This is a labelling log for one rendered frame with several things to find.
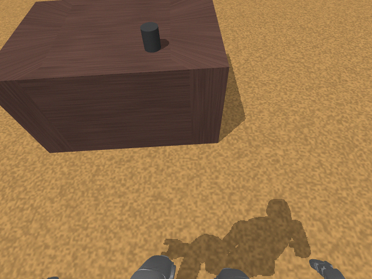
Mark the can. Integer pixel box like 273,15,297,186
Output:
140,22,161,53

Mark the right robot hand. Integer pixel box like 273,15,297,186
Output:
309,259,345,279

